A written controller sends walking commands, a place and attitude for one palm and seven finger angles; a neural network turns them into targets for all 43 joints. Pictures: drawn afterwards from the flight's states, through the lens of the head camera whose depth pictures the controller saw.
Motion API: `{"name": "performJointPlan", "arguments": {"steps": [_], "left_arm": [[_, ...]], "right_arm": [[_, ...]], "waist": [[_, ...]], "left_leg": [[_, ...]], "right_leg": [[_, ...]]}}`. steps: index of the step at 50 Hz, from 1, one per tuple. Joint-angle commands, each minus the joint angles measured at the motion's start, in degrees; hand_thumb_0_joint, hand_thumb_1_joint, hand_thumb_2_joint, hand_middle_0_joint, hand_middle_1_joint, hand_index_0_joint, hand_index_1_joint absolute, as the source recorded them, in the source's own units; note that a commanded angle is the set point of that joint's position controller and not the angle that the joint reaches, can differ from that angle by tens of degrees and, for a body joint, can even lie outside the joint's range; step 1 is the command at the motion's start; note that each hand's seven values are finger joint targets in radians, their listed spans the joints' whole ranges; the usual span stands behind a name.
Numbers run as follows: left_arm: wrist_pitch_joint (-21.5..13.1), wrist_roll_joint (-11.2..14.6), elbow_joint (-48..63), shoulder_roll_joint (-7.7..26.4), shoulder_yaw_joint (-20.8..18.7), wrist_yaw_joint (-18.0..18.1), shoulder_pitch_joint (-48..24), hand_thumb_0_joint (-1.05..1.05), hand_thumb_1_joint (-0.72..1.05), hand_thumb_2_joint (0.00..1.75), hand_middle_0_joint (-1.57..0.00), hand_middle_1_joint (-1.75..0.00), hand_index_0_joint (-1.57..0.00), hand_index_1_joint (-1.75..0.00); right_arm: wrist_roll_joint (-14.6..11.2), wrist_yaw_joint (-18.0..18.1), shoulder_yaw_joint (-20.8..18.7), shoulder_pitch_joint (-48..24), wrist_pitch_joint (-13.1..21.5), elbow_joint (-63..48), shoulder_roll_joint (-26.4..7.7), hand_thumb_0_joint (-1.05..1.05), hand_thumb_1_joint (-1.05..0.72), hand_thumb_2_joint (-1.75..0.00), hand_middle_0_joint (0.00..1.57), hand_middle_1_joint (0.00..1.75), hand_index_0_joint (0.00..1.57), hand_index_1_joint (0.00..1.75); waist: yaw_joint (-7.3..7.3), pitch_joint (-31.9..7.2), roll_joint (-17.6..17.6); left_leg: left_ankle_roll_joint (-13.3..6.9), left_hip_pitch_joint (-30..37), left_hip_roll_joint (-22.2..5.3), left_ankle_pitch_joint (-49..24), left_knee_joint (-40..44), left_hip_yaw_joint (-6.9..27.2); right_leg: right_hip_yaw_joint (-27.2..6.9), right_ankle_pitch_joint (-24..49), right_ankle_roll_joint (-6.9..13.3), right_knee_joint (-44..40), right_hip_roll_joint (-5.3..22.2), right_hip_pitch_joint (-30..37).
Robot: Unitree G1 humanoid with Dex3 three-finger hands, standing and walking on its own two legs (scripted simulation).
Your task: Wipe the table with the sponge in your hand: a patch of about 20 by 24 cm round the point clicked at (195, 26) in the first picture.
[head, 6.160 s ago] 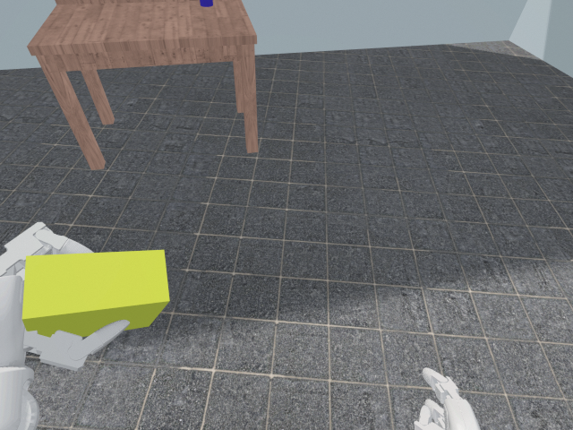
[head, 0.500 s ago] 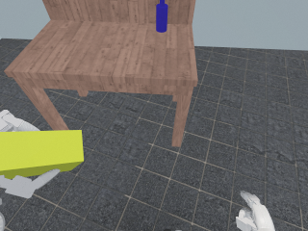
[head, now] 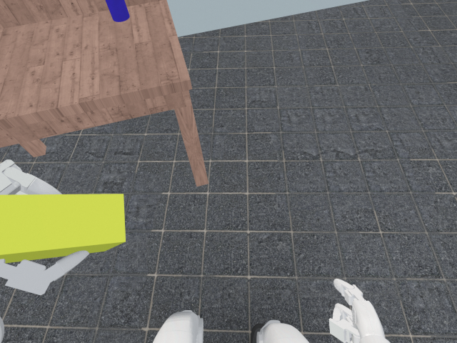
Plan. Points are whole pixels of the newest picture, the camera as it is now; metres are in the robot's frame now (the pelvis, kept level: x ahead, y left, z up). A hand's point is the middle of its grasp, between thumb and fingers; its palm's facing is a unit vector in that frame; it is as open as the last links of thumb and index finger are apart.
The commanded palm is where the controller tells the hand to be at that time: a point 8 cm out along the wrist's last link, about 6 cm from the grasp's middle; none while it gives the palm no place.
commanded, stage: turn to face it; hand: left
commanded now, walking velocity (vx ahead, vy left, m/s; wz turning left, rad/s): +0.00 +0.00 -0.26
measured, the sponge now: (79, 227) +0.24 +0.19 +0.15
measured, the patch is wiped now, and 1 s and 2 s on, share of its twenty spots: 0.00 0.00 0.00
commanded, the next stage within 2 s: take the last steps up to it in 0.20 s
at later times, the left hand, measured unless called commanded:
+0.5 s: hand (58, 270) +0.19 +0.18 +0.18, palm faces +0.33 -0.83 -0.44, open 9.9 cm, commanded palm +0.13 +0.23 +0.19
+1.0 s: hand (20, 238) +0.22 +0.23 +0.18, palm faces +0.36 -0.82 -0.45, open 9.9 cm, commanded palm +0.16 +0.28 +0.19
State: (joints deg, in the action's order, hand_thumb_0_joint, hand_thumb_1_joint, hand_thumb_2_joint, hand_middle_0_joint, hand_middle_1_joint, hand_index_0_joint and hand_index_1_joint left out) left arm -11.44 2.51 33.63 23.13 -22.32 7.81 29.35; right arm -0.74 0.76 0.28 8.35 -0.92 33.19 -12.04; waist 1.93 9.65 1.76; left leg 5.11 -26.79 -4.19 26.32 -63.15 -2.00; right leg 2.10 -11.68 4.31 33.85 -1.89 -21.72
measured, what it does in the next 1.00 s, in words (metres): steps on the spot: left foot, then right foot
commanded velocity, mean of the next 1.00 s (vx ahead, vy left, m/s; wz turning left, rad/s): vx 0.22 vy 0.11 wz -0.01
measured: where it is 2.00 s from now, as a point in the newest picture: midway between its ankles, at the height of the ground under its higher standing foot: (216, 327)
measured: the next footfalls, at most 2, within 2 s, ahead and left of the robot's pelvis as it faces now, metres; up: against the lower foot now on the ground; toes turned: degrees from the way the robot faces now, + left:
left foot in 0.22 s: +0.00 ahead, +0.13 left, +0.00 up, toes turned +1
right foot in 0.46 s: -0.01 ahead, -0.13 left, +0.00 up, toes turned -11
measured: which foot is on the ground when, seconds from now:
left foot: up 0.00-0.20, down 0.22-0.46, up 0.48-0.84, down 0.86-1.00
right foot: down 0.00-0.24, up 0.26-0.44, down 0.46-0.86, up 0.88-1.00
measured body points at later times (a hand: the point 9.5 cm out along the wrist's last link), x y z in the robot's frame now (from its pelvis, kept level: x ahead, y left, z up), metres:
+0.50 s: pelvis -0.06 -0.03 +0.00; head -0.05 -0.05 +0.45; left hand +0.16 +0.22 +0.20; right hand +0.09 -0.26 -0.10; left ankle -0.04 +0.12 -0.72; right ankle -0.05 -0.12 -0.73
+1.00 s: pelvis -0.02 +0.01 +0.00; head +0.00 +0.00 +0.45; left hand +0.19 +0.28 +0.20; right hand +0.13 -0.24 -0.09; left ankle +0.00 +0.13 -0.73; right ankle -0.04 -0.10 -0.69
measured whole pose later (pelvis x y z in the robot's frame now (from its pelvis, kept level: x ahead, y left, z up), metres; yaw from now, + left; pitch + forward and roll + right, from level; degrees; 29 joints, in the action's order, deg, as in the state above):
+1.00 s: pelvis -0.02 +0.01 +0.00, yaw -3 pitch -1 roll +1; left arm -13.2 0.0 26.2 21.3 -20.9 9.1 25.3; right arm -0.6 3.6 -1.8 11.9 5.2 36.0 -10.6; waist 0.4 2.5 -0.5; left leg -0.6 -14.9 -2.6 16.3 -31.8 -7.4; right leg 5.3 -28.2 -1.4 54.2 4.5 -23.3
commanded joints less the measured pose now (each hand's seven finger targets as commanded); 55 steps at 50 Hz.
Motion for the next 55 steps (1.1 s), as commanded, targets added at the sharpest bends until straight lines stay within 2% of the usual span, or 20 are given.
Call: {"name": "performJointPlan", "arguments": {"steps": [1, 9, 11, 13, 15, 17, 21, 22, 24, 25, 27, 30, 40, 41, 43, 45, 49, 53, 54, 55], "left_arm": [[-3.79, 1.58, 10.0, 11.24, -12.71, 2.48, 4.89, 0.0, 0.1, 1.3, -1.2, -1.6, -1.2, -1.6], [-3.01, 0.16, 8.62, 8.65, -6.89, 1.95, -0.61, 0.0, 0.1, 1.3, -1.2, -1.6, -1.2, -1.6], [-3.82, -0.41, 10.75, 8.75, -6.02, 1.6, -4.38, 0.0, 0.1, 1.3, -1.2, -1.6, -1.2, -1.6], [-4.11, -1.53, 11.59, 9.06, -6.2, 1.79, -5.96, 0.0, 0.1, 1.3, -1.2, -1.6, -1.2, -1.6], [-3.33, -1.68, 7.74, 6.71, -3.93, 1.05, -5.4, 0.0, 0.1, 1.3, -1.2, -1.6, -1.2, -1.6], [-3.43, -1.86, 9.77, 6.35, -2.53, 1.18, -8.67, 0.0, 0.1, 1.3, -1.2, -1.6, -1.2, -1.6], [-3.15, -2.37, 6.41, 7.03, -2.3, 2.5, -10.7, 0.0, 0.1, 1.3, -1.2, -1.6, -1.2, -1.6], [-2.93, -2.77, 3.9, 7.21, -2.21, 2.47, -10.33, 0.0, 0.1, 1.3, -1.2, -1.6, -1.2, -1.6], [-3.01, -1.58, 3.63, 10.99, -5.7, 2.67, -11.94, 0.0, 0.1, 1.3, -1.2, -1.6, -1.2, -1.6], [-3.07, -1.32, 3.19, 10.65, -5.26, 2.35, -10.76, 0.0, 0.1, 1.3, -1.2, -1.6, -1.2, -1.6], [-4.19, -0.86, 4.75, 10.99, -7.15, 1.77, -7.03, 0.0, 0.1, 1.3, -1.2, -1.6, -1.2, -1.6], [-5.46, -0.83, 3.65, 8.9, -7.0, 1.59, -1.3, 0.0, 0.1, 1.3, -1.2, -1.6, -1.2, -1.6], [-5.06, -1.48, 7.48, 7.7, -4.64, 3.32, -5.71, 0.0, 0.1, 1.3, -1.2, -1.6, -1.2, -1.6], [-5.28, -1.52, 8.01, 7.46, -4.32, 3.25, -6.81, 0.0, 0.1, 1.3, -1.2, -1.6, -1.2, -1.6], [-5.84, -1.52, 10.08, 6.32, -3.34, 3.1, -8.19, 0.0, 0.1, 1.3, -1.2, -1.6, -1.2, -1.6], [-6.12, -2.2, 3.87, 8.62, -5.22, 2.44, -6.27, 0.0, 0.1, 1.3, -1.2, -1.6, -1.2, -1.6], [-6.46, -1.63, 8.98, 6.83, -3.73, 1.89, -6.41, 0.0, 0.1, 1.3, -1.2, -1.6, -1.2, -1.6], [-5.38, -1.33, 6.6, 7.05, -4.04, 2.0, -5.54, 0.0, 0.1, 1.3, -1.2, -1.6, -1.2, -1.6], [-5.01, -1.56, 4.41, 7.41, -4.63, 1.99, -5.37, 0.0, 0.1, 1.3, -1.2, -1.6, -1.2, -1.6], [-4.61, -1.84, 2.44, 8.99, -5.66, 2.03, -5.77, 0.0, 0.1, 1.3, -1.2, -1.6, -1.2, -1.6]], "right_arm": [[0.28, 0.94, -2.4, -3.91, 2.98, -9.41, -4.32, 0.0, -0.9, -0.9, 0.2, 0.3, 0.2, 0.3], [-0.02, 1.74, -3.07, -0.51, 3.1, -9.07, -6.56, 0.0, -0.9, -0.9, 0.2, 0.3, 0.2, 0.3], [0.44, 2.36, -3.9, -0.69, 3.72, -10.09, -8.72, 0.0, -0.9, -0.9, 0.2, 0.3, 0.2, 0.3], [0.3, 2.73, -3.13, -2.19, 4.86, -10.17, -7.07, 0.0, -0.9, -0.9, 0.2, 0.3, 0.2, 0.3], [0.18, 2.34, -3.68, -1.38, 5.97, -9.35, -6.45, 0.0, -0.9, -0.9, 0.2, 0.3, 0.2, 0.3], [-0.31, 2.04, -3.72, -0.31, 7.46, -8.25, -7.27, 0.0, -0.9, -0.9, 0.2, 0.3, 0.2, 0.3], [0.11, 2.56, -2.93, -1.05, 8.41, -6.27, -7.37, 0.0, -0.9, -0.9, 0.2, 0.3, 0.2, 0.3], [0.3, 2.56, -2.87, -0.52, 7.99, -5.96, -6.82, 0.0, -0.9, -0.9, 0.2, 0.3, 0.2, 0.3], [0.02, 2.51, -3.32, -2.44, 7.67, -6.37, -6.2, 0.0, -0.9, -0.9, 0.2, 0.3, 0.2, 0.3], [0.32, 2.45, -3.54, -3.3, 7.36, -6.09, -6.77, 0.0, -0.9, -0.9, 0.2, 0.3, 0.2, 0.3], [0.47, 2.11, -2.43, -3.44, 5.92, -5.07, -5.66, 0.0, -0.9, -0.9, 0.2, 0.3, 0.2, 0.3], [0.65, 2.16, -2.13, -2.85, 5.28, -5.05, -4.73, 0.0, -0.9, -0.9, 0.2, 0.3, 0.2, 0.3], [1.03, 3.09, -3.93, 0.47, 7.59, -6.19, -5.44, 0.0, -0.9, -0.9, 0.2, 0.3, 0.2, 0.3], [0.85, 3.43, -4.34, 0.83, 7.72, -6.33, -6.03, 0.0, -0.9, -0.9, 0.2, 0.3, 0.2, 0.3], [0.3, 3.37, -4.9, 0.71, 7.86, -7.23, -8.36, 0.0, -0.9, -0.9, 0.2, 0.3, 0.2, 0.3], [0.43, 3.24, -4.5, 0.15, 8.51, -5.44, -6.93, 0.0, -0.9, -0.9, 0.2, 0.3, 0.2, 0.3], [0.09, 2.61, -4.08, -0.56, 9.99, -4.61, -6.23, 0.0, -0.9, -0.9, 0.2, 0.3, 0.2, 0.3], [0.26, 2.74, -3.24, -0.65, 10.12, -4.29, -5.95, 0.0, -0.9, -0.9, 0.2, 0.3, 0.2, 0.3], [0.34, 2.83, -3.23, -0.77, 9.62, -4.14, -5.76, 0.0, -0.9, -0.9, 0.2, 0.3, 0.2, 0.3], [0.26, 2.65, -3.24, -0.43, 8.83, -4.38, -4.6, 0.0, -0.9, -0.9, 0.2, 0.3, 0.2, 0.3]], "waist": [[-2.92, -20.8, -8.28], [-2.05, -18.84, -6.35], [-2.14, -14.75, 2.99], [-2.79, -12.24, 16.75], [-2.44, -8.06, 11.97], [-2.82, -10.17, 11.82], [-1.81, -12.46, 8.94], [-1.07, -11.34, 2.63], [-3.04, -12.5, -16.13], [-2.58, -9.9, -14.07], [-2.22, -11.2, -5.59], [-1.79, -13.41, -8.07], [-1.99, -14.96, -7.87], [-1.66, -14.59, -4.32], [-1.37, -13.82, 14.56], [-1.26, -11.71, 14.24], [-2.16, -10.9, 11.42], [-2.59, -13.27, 8.62], [-2.92, -13.81, 3.39], [-2.79, -14.76, -11.3]], "left_leg": [[-0.97, 1.56, 0.63, -0.75, 8.71, 0.57], [-4.49, 18.49, 2.16, -3.48, 36.16, -1.63], [-9.06, 19.94, -6.59, 0.34, 45.4, 7.22], [-15.26, 10.14, -20.18, -0.52, 52.88, 17.97], [-15.17, 3.63, -17.41, -8.97, 49.27, 10.18], [-12.09, 9.75, -12.42, -14.54, 44.53, 1.82], [-9.04, 7.39, -7.99, -7.55, 35.55, 1.13], [-7.48, 1.79, -4.83, -2.03, 28.68, -0.89], [-4.77, -8.26, 1.92, 5.52, 5.08, -1.51], [-4.34, -9.86, 0.88, 0.62, -1.69, 3.07], [-3.63, -10.18, -1.01, -3.94, -3.34, 4.15], [-3.49, -6.95, -1.36, -7.64, 5.35, 1.17], [-5.68, 14.86, 2.52, -9.72, 36.77, -7.23], [-6.48, 18.77, 1.45, -9.47, 39.7, -6.29], [-13.35, 28.1, -12.88, -15.23, 44.77, 13.69], [-19.53, 18.71, -18.14, -4.54, 50.02, 22.58], [-16.52, 13.81, -11.79, -11.81, 46.49, 8.75], [-12.36, 9.27, -8.89, -9.85, 38.94, 3.02], [-10.7, 5.13, -6.74, -8.48, 31.52, 0.7], [-8.21, -4.58, -1.15, -4.21, 16.16, -3.95]], "right_leg": [[-18.07, 14.75, 5.03, -14.06, 15.9, 14.29], [-19.83, -8.73, 0.67, -18.27, 12.34, 3.95], [-15.71, -13.44, -3.06, -10.92, 5.46, -2.67], [-3.95, -13.74, -5.71, 16.66, -0.16, -3.75], [-3.93, -12.62, -6.24, 26.69, 1.23, -2.74], [0.99, -13.15, -6.36, 16.87, 1.89, -2.49], [5.2, -6.82, -5.44, -8.73, 1.84, 13.94], [-2.77, -8.39, -2.45, -12.22, 7.46, 16.08], [-31.38, -18.53, 6.09, -22.66, 24.72, 15.82], [-33.29, -20.79, 6.99, -24.79, 25.56, 13.0], [-22.7, -11.52, 7.08, -21.9, 24.01, 13.13], [-11.11, 3.33, 4.69, -19.59, 20.8, 15.08], [-6.72, -8.54, 1.43, -12.61, 17.28, 11.28], [-5.63, -8.79, -0.05, -8.24, 15.29, 8.49], [4.21, -17.26, -4.99, 13.39, 5.02, -7.3], [0.85, -22.28, -5.02, 28.01, 6.48, -10.78], [4.25, -15.73, -5.95, 17.61, 6.83, -4.09], [7.84, -9.62, -5.64, -1.74, 4.66, 10.59], [4.16, -6.66, -4.31, -8.44, 6.72, 16.19], [-13.44, -7.95, 0.59, -14.6, 16.96, 22.52]]}}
